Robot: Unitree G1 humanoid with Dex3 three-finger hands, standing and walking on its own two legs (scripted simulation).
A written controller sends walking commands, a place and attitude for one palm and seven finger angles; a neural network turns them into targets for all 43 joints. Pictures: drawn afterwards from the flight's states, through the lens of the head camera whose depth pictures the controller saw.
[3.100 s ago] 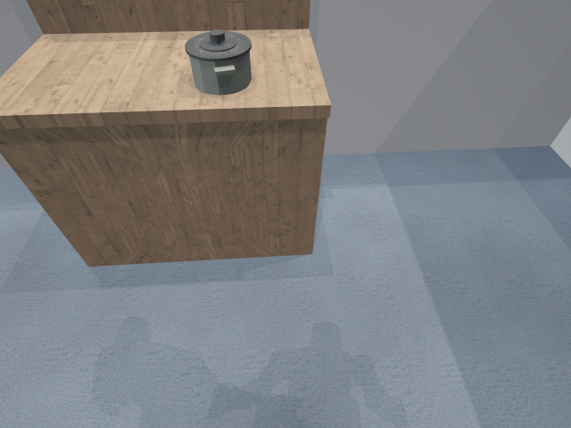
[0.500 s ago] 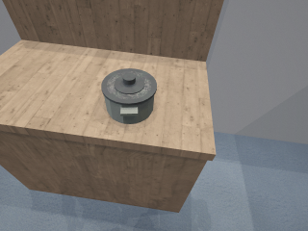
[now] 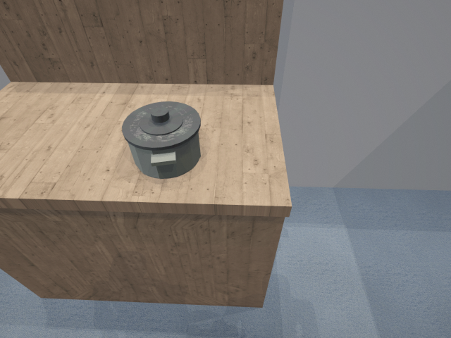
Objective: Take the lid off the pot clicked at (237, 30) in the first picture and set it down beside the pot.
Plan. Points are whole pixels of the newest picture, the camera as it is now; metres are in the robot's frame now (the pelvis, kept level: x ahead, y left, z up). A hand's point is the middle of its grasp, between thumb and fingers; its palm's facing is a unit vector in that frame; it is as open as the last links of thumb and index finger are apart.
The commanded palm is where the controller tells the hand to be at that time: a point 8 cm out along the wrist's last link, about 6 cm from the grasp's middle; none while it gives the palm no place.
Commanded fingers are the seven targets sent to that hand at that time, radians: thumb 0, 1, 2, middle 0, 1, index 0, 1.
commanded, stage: come to a stop and stand still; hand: left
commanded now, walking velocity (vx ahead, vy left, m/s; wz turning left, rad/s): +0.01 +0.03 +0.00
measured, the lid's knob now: (160, 114) +0.55 +0.17 +0.13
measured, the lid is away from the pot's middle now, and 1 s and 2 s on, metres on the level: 0.00 0.00 0.00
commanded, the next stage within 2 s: look again from close up in 0.84 s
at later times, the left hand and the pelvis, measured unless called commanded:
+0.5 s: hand out of the picture +0.05 +0.16 -0.15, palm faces +0.02 -0.98 -0.20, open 7.3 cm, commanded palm none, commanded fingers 0.00 0.90 0.90 -0.20 -0.30 -0.20 -0.30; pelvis +0.04 -0.01 +0.02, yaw -1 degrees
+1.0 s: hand out of the picture +0.07 +0.16 -0.15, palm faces +0.04 -0.98 -0.21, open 7.4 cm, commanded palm none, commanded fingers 0.00 0.90 0.90 -0.20 -0.30 -0.20 -0.30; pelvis +0.07 -0.02 +0.02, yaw +0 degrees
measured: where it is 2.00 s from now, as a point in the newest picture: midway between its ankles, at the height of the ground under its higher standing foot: outside the picture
